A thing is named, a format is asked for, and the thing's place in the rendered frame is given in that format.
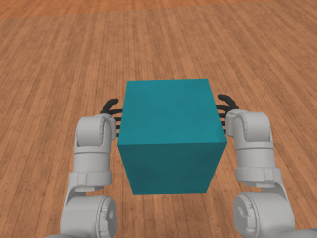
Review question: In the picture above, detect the right robot forearm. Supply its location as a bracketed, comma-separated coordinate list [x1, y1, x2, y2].
[225, 109, 295, 226]

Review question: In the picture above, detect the carton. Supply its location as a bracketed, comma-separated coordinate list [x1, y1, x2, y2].
[117, 79, 227, 195]

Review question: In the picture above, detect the robot right upper arm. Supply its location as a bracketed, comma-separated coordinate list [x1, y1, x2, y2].
[233, 191, 317, 238]

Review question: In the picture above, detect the robot left upper arm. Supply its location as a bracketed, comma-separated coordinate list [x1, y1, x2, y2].
[45, 195, 118, 238]

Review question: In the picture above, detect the left robot forearm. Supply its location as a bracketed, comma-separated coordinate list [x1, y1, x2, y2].
[60, 113, 117, 233]

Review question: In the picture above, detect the robot right hand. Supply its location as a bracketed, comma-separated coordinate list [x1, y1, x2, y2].
[216, 94, 239, 134]

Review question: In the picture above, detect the robot left hand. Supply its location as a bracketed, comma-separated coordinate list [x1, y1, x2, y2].
[100, 98, 123, 137]

